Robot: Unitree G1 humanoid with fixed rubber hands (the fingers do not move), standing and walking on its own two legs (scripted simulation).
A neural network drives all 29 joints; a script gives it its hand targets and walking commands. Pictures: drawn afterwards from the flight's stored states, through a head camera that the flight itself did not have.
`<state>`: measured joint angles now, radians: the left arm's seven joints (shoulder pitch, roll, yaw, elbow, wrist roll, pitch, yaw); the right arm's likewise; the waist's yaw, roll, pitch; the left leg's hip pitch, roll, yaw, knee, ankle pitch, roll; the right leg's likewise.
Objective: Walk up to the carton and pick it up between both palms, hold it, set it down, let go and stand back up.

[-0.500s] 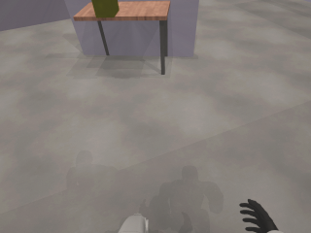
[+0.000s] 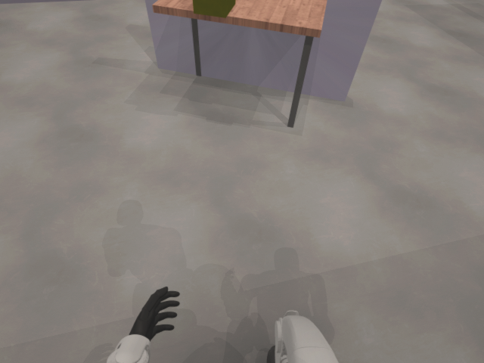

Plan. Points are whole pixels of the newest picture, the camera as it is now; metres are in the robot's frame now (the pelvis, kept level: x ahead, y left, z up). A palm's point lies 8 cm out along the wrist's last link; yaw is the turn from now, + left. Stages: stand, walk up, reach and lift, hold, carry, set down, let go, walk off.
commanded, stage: walk up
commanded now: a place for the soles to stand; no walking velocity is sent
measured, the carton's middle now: out of the picture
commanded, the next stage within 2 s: none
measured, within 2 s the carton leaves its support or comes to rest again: neither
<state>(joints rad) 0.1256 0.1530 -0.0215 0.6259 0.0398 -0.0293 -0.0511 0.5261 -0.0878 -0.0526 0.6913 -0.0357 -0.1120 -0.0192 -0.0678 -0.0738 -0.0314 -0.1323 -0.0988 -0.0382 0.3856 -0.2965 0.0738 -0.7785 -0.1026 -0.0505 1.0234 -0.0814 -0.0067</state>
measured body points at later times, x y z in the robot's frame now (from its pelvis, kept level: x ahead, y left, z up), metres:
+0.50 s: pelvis +0.31 -0.05 +0.00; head +0.33 -0.07 +0.45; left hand +0.31 +0.19 -0.11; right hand +0.53 -0.22 -0.09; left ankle +0.39 +0.11 -0.66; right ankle +0.28 -0.10 -0.74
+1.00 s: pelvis +0.60 +0.00 +0.00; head +0.61 +0.03 +0.45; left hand +0.73 +0.23 -0.11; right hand +0.64 -0.24 -0.11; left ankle +0.55 +0.05 -0.74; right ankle +0.69 -0.15 -0.66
